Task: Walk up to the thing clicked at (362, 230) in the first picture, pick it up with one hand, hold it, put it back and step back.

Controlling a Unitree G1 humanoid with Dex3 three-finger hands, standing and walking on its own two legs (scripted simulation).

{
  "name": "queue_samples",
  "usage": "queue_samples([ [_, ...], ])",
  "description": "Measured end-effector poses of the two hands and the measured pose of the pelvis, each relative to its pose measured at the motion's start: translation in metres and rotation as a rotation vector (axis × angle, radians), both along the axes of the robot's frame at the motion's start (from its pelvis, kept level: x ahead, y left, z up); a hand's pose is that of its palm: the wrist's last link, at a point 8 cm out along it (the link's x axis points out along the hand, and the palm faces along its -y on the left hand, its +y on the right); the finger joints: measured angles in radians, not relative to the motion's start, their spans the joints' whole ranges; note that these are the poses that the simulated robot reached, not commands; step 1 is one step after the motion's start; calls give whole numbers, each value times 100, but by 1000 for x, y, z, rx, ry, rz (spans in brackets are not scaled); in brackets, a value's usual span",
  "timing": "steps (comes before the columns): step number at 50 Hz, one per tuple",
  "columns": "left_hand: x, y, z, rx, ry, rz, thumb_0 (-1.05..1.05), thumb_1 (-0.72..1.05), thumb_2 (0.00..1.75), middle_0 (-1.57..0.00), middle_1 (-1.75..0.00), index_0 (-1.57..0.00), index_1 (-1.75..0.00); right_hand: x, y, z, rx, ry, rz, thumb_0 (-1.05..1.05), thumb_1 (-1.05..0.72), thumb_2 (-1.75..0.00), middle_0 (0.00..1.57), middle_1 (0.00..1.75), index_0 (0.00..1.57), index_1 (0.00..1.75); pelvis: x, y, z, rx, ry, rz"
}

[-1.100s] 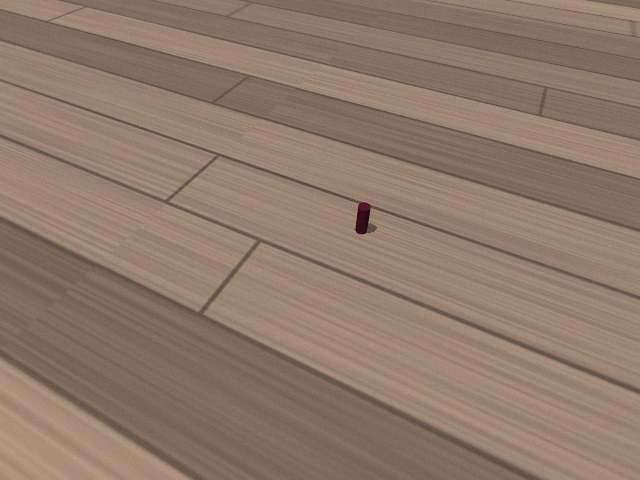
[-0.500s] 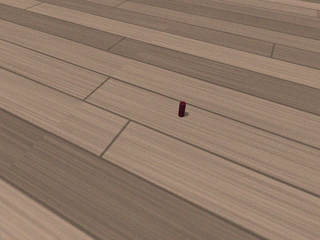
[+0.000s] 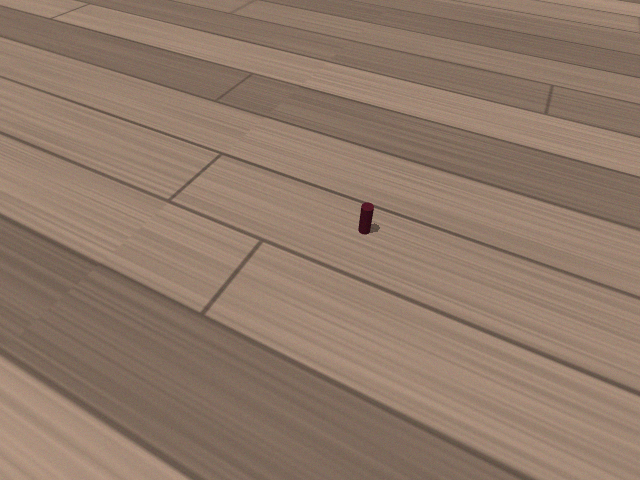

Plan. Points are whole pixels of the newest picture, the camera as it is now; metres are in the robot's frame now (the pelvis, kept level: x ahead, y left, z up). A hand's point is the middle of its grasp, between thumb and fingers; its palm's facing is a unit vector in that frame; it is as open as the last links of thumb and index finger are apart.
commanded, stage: stand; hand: left
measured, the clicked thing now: (365, 218) +1.24 -0.18 -0.71
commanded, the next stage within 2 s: walk up in 0.02 s
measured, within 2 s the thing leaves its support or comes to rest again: neither
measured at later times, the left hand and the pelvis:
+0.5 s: hand (214, 449) +0.21 +0.16 -0.15, palm faces -0.14 -0.91 -0.38, open 7.4 cm; pelvis +0.11 -0.10 -0.02, yaw -11 degrees
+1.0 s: hand (266, 285) +0.50 +0.12 -0.16, palm faces -0.35 -0.87 -0.35, open 7.4 cm; pelvis +0.33 -0.12 -0.01, yaw -17 degrees
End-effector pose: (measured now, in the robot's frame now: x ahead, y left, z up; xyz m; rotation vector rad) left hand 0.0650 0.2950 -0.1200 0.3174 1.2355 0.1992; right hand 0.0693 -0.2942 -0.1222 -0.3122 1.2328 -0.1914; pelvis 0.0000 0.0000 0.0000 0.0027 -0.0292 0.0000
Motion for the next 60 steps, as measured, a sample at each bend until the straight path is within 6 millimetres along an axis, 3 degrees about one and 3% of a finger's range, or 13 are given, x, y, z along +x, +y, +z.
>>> queue_samples([
  [4, 2, 2, -1, -11, -5, -18, 1, 90, 90, -20, -30, -21, -30, 2, -6, 3, 0, -54, -10, 1, -91, -90, 20, 30, 20, 30, 4, -2, -4, 10, 2, -30],
  [7, 13, 5, -1, 1, 28, -58, 1, 90, 90, -20, -30, -21, -30, -4, -23, 5, -20, -111, -55, 0, -91, -89, 20, 30, 21, 30, 11, -8, -8, 17, 8, -69],
  [13, 63, -9, 11, 26, -12, -126, 1, 90, 90, -20, -30, -21, -30, -30, -74, 7, -69, -45, -120, 0, -90, -90, 20, 30, 21, 30, 37, -37, -11, 30, -11, -113],
  [17, 103, -34, 10, 63, -42, -173, 1, 90, 90, -20, -30, -21, -30, -27, -116, -10, -80, -24, -167, 1, -90, -90, 20, 30, 21, 30, 64, -68, -26, 34, -30, -156],
  [21, 129, -64, 5, 74, -106, -163, 1, 90, 90, -20, -30, -21, -30, -1, -142, -26, -75, -8, -176, 1, -91, -90, 20, 30, 20, 30, 87, -93, -37, -5, -44, -160],
  [26, 143, -96, 11, 25, -68, -162, 0, 90, 90, -20, -30, -21, -30, 52, -146, -9, -32, -79, -157, 1, -91, -90, 20, 30, 20, 30, 118, -106, -19, -3, -41, -198],
  [32, 179, -108, 6, -5, -29, -187, 1, 90, 90, -20, -30, -21, -30, 101, -147, 9, -25, -116, -140, 1, -91, -90, 20, 30, 20, 30, 165, -114, -13, -20, -25, -234],
  [37, 236, -104, -10, -26, -38, -218, 1, 90, 90, -20, -30, -21, -30, 141, -148, 14, -67, -95, -151, 1, -91, -90, 20, 30, 20, 30, 216, -111, -20, -43, -7, -238],
  [40, 282, -98, -24, -20, -34, -260, 1, 90, 90, -20, -30, -21, -30, 165, -146, 15, -107, -122, -178, 1, -91, -90, 20, 30, 20, 30, 248, -106, -30, -10, -5, -260],
  [43, 329, -105, -25, -12, -24, -318, 1, 90, 90, -20, -30, -21, -30, 178, -141, 21, -119, -158, -235, 1, -91, -90, 20, 30, 20, 30, 275, -104, -28, -9, -10, -285],
  [48, 412, -124, -6, -20, -94, -386, 1, 90, 90, -20, -30, -21, -30, 185, -134, 31, -100, -103, -299, 0, -91, -90, 20, 30, 20, 30, 317, -115, -13, -10, -10, -301],
  [52, 469, -144, 6, -19, -138, -414, 1, 90, 90, -20, -30, -21, -30, 192, -137, 27, -77, -34, -321, 0, -91, -90, 20, 30, 20, 30, 349, -127, -10, 0, -9, -307],
  [60, 565, -206, 11, 13, -194, -472, 1, 90, 90, -20, -30, -21, -30, 234, -178, -15, -26, 16, -366, 1, -90, -90, 20, 30, 21, 30, 418, -171, -31, 16, -14, -328],
])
